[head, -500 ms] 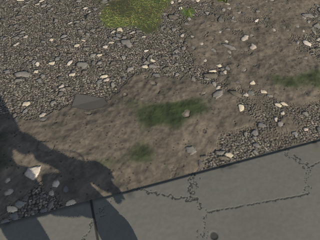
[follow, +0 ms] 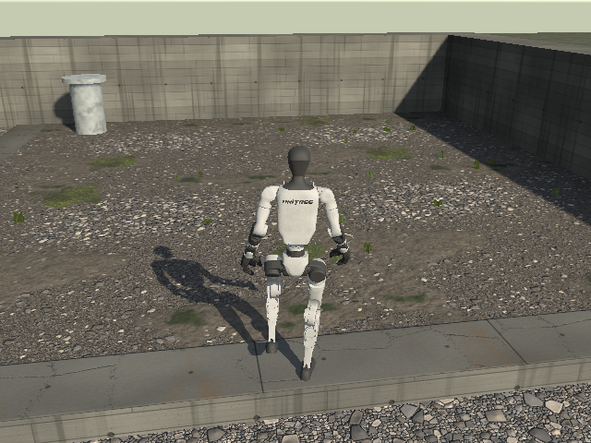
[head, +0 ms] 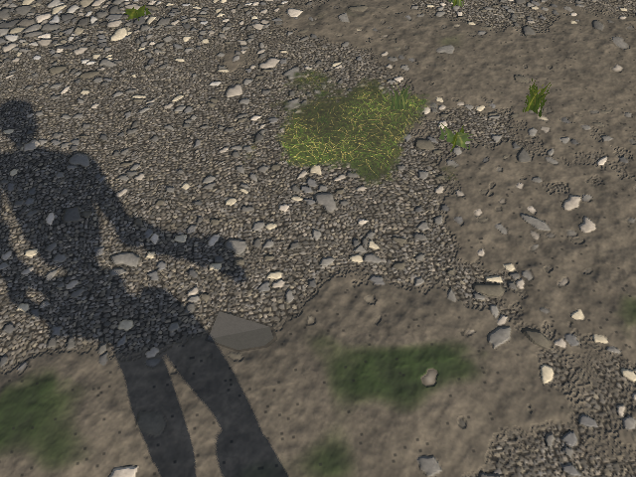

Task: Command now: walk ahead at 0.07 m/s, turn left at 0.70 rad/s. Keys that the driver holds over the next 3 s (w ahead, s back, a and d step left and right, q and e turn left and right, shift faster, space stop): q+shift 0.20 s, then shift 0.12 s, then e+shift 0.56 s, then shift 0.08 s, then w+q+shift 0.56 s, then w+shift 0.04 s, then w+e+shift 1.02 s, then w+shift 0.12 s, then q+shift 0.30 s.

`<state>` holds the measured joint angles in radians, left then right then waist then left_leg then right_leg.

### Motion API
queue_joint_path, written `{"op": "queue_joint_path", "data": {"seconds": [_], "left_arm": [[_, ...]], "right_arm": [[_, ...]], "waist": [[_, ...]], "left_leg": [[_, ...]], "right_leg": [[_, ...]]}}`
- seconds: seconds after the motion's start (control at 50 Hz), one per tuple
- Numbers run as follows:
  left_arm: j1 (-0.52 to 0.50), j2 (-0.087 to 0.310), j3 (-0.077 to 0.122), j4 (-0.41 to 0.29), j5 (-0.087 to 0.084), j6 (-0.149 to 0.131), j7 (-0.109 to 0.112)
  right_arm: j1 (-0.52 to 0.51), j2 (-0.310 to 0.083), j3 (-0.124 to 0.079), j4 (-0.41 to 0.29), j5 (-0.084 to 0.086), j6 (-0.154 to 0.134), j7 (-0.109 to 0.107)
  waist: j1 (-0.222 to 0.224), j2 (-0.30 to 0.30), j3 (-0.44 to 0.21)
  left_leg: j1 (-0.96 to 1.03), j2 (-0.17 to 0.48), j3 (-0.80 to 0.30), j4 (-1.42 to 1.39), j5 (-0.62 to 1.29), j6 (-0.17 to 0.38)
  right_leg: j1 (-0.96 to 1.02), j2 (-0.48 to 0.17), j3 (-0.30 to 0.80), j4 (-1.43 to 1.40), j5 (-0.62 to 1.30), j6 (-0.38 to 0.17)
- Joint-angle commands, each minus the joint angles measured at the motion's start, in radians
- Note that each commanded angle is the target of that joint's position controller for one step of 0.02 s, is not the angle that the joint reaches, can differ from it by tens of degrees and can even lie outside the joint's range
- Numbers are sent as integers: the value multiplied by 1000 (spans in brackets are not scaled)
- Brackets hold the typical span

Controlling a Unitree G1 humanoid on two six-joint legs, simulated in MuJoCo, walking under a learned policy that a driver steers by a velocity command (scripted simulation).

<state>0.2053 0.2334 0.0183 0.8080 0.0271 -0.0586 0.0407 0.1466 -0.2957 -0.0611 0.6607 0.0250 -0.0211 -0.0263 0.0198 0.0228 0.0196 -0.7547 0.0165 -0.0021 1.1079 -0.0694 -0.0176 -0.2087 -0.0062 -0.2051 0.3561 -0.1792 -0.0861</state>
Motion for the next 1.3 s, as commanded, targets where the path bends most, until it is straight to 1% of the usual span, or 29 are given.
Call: {"op": "queue_joint_path", "data": {"seconds": [0.02,0.12,0.18,0.22,0.24,0.26,0.28,0.3,0.34,0.36,0.42,0.44,0.5,0.58,0.64,0.66,0.68,0.7,0.72,0.74,0.78,0.8,0.96,0.98,1.0,1.04,1.18,1.2,1.3], "left_arm": [[-134,137,27,-102,-6,11,30],[-114,194,57,-110,-11,49,7],[-109,209,71,-122,-20,71,-1],[-96,216,77,-117,-43,78,1],[-62,212,78,-110,-48,70,-1],[-98,193,74,-174,-18,50,-3],[-170,154,54,-205,-6,31,-11],[-194,172,59,-192,-39,26,-31],[-181,111,40,-175,-39,34,-32],[-161,131,48,-161,-37,43,-25],[-57,60,28,-110,-48,67,-27],[-74,54,23,-115,-52,70,-26],[-95,136,46,-152,-56,78,-20],[-78,117,53,-176,-52,92,-28],[-5,103,62,-176,-48,86,-48],[42,107,70,-161,-43,82,-53],[88,154,89,-153,-32,73,-49],[112,300,126,-183,-27,60,-31],[148,301,120,-205,1,37,-40],[121,278,118,-216,3,19,-44],[30,224,109,-241,-41,23,-27],[0,203,100,-255,-56,32,-17],[28,172,84,-291,-38,60,15],[42,158,76,-284,-39,59,14],[64,151,69,-274,-39,51,8],[79,162,62,-251,-23,32,-9],[72,198,64,-208,-26,-40,-32],[128,204,71,-204,17,-32,-42],[27,219,80,-188,14,-47,-39]], "right_arm": [[120,25,5,-17,-12,34,17],[-19,-63,-27,-114,-4,70,73],[-13,-61,-34,-134,3,65,91],[87,-66,-45,-116,7,54,80],[191,-124,-70,-95,0,43,58],[211,-271,-107,-110,-21,35,25],[189,-235,-85,-141,-58,28,12],[161,-169,-57,-148,-49,18,15],[67,-101,-31,-151,-14,12,8],[19,-61,-14,-157,-10,10,4],[-19,15,27,-117,-53,-3,6],[-13,-8,20,-105,-60,-3,4],[36,-136,-24,-82,-57,25,-15],[-16,-105,-23,-70,-46,41,-33],[-76,-101,-29,-57,-21,39,-40],[-83,-84,-28,-47,-8,41,-42],[-28,-52,-26,-22,-8,44,-41],[-56,-12,-16,-65,-47,46,-41],[-180,-20,-14,-114,-46,35,-42],[-185,-30,-18,-106,-29,26,-35],[-166,-40,-27,-78,-30,16,-28],[-161,-53,-33,-80,-33,13,-29],[-126,-31,-26,-56,-20,24,-31],[-97,-37,-24,-44,-18,24,-27],[-83,-40,-22,-39,-15,18,-18],[-86,-47,-22,-41,-1,-7,4],[-89,-58,-18,-61,14,-63,37],[-106,-64,-20,-68,-84,-22,75],[-41,-81,-24,-96,-45,10,117]], "waist": [[-39,-142,-81],[28,-117,-16],[25,-96,-20],[-34,-70,-68],[-83,21,-121],[-62,266,-163],[-88,326,-309],[-104,161,-355],[-52,-3,-225],[-32,9,-197],[8,88,-182],[-11,118,-155],[-61,143,-123],[-60,136,-62],[-11,111,-79],[7,76,-79],[6,-61,-66],[-12,-371,-23],[53,-347,-92],[43,-245,-107],[-2,-113,-100],[-20,-111,-110],[-3,-149,-158],[1,-141,-185],[16,-163,-183],[37,-227,-111],[71,-174,18],[84,-151,-1],[-2,-153,32]], "left_leg": [[224,36,61,-212,57,-10],[132,109,75,-305,-147,17],[171,75,135,-377,-269,41],[348,2,166,-541,-197,90],[534,-3,72,-628,58,144],[775,197,-288,-597,595,286],[878,356,-544,-682,676,457],[858,367,-473,-695,579,432],[746,276,-281,-686,368,298],[691,251,-219,-702,336,265],[563,179,-36,-719,375,233],[549,175,-11,-721,368,236],[584,264,-60,-733,266,283],[557,316,-58,-750,84,257],[562,307,2,-673,90,201],[547,274,45,-598,40,161],[473,196,117,-425,-129,85],[174,25,176,-101,-504,-28],[31,-86,-13,89,-641,-48],[-8,-58,-80,155,-580,-36],[-23,-23,-104,142,-424,-28],[15,-19,-106,109,-375,-33],[52,-54,-93,-26,-251,-68],[67,-35,-80,-63,-223,-66],[74,-17,-58,-103,-199,-59],[61,17,-31,-177,-175,-39],[-92,74,-40,-259,-117,35],[-16,15,-2,-249,-128,14],[146,71,44,-351,-135,58]], "right_leg": [[6,-191,-21,-62,571,-62],[164,-342,43,-55,303,-121],[230,-349,5,61,507,-93],[205,-297,-50,245,726,-35],[107,-226,-62,419,654,24],[-255,-57,-85,713,229,121],[-444,69,101,1001,-458,160],[-452,16,244,1066,-451,141],[-481,-43,241,951,-358,126],[-434,-60,233,880,-326,131],[-209,-63,212,636,-235,158],[-180,-55,202,551,-227,162],[-225,-47,156,548,-229,164],[-255,-82,146,530,-241,138],[-167,-69,108,352,-148,94],[-114,-39,96,242,-69,68],[-37,-54,206,108,127,18],[72,-293,628,33,509,-123],[116,-366,831,-29,505,-283],[146,-342,779,-29,373,-265],[145,-251,656,12,300,-164],[112,-221,621,11,285,-140],[142,-165,603,21,297,-117],[147,-158,594,-15,61,-115],[146,-157,612,-65,-227,-118],[119,-197,668,-137,-452,-134],[196,-285,562,-202,-417,-121],[128,-245,488,-253,-434,-91],[62,-274,311,-307,-399,-45]]}}
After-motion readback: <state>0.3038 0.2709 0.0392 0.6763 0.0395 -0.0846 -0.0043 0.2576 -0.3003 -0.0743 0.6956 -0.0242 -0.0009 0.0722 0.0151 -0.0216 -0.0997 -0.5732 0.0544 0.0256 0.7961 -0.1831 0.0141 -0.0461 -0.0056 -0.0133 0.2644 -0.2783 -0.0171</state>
